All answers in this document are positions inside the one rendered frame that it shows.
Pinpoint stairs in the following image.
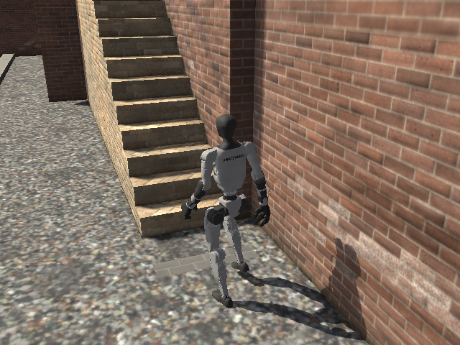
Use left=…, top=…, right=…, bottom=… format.
left=75, top=0, right=225, bottom=238

